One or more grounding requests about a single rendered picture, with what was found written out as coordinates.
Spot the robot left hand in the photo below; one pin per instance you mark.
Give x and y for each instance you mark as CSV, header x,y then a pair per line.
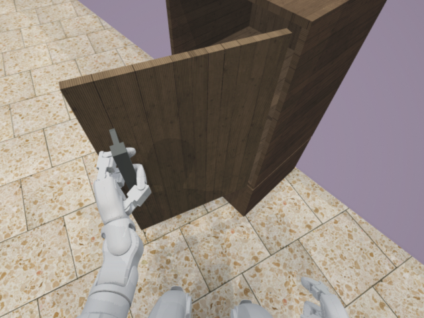
x,y
107,188

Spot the robot right thigh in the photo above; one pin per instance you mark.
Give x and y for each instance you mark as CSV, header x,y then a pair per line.
x,y
249,310

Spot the robot left forearm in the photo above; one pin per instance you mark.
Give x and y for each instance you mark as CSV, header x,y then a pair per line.
x,y
113,290

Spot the handle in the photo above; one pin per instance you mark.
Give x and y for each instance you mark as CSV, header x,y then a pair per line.
x,y
122,160

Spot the cupboard door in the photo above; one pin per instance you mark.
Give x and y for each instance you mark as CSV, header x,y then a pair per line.
x,y
195,118

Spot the robot right hand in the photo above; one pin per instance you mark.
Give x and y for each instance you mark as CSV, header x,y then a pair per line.
x,y
331,306

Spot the robot right shin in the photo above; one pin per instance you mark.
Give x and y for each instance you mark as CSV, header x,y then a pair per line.
x,y
245,301

